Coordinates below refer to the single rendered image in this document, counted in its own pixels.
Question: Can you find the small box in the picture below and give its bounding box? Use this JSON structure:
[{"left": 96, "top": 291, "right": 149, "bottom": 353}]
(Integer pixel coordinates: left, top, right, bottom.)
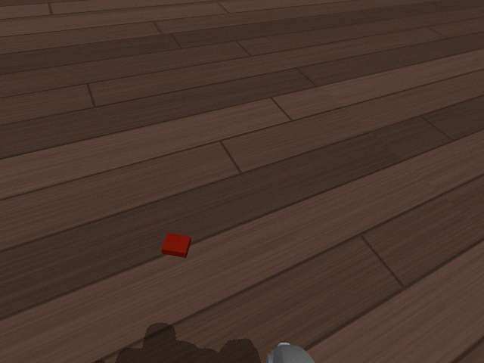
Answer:
[{"left": 161, "top": 233, "right": 191, "bottom": 258}]

